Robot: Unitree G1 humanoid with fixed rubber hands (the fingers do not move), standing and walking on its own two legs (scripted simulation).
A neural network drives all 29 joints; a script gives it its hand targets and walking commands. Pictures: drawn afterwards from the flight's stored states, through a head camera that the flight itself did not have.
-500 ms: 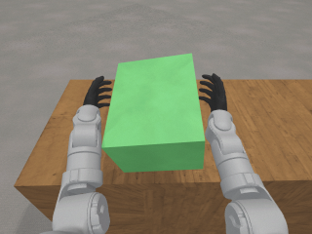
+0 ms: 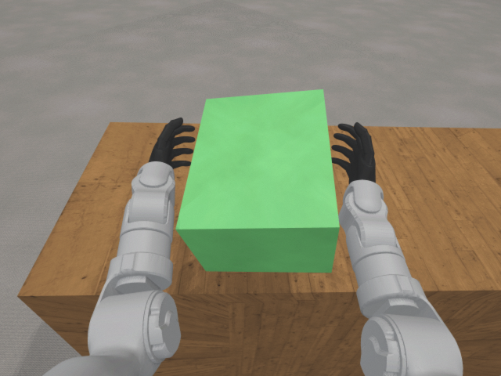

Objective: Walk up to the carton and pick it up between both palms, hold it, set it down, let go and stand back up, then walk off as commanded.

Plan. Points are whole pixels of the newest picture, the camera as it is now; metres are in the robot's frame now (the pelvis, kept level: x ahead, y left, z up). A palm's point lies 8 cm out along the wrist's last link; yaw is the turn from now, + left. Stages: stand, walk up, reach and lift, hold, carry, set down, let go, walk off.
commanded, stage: set down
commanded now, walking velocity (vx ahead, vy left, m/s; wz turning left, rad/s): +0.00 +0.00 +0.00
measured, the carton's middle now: (264, 180) +0.44 -0.02 +0.09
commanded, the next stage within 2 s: none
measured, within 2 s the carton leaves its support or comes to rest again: neither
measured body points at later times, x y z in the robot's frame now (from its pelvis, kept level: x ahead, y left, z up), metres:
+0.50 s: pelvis +0.01 +0.00 +0.00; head +0.00 +0.03 +0.45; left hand +0.45 +0.15 +0.13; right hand +0.40 -0.17 +0.14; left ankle +0.03 +0.12 -0.75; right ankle +0.01 -0.11 -0.75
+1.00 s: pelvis +0.02 +0.00 +0.00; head +0.03 +0.03 +0.45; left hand +0.46 +0.15 +0.12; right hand +0.41 -0.17 +0.11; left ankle +0.03 +0.12 -0.75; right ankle +0.01 -0.11 -0.75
